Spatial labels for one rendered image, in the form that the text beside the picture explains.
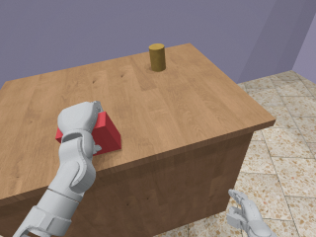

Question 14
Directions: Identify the sponge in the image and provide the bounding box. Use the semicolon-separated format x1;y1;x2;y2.
55;111;121;156

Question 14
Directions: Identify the robot left hand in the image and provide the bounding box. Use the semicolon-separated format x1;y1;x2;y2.
57;101;104;155

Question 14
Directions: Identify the robot right hand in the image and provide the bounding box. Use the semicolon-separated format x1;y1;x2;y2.
226;189;264;233

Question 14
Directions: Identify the robot right forearm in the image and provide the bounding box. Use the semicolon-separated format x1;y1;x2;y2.
246;219;277;237

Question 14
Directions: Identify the table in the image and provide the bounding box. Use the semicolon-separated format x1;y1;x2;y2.
0;42;277;237

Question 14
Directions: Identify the robot left forearm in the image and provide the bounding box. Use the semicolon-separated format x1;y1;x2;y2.
13;129;96;237

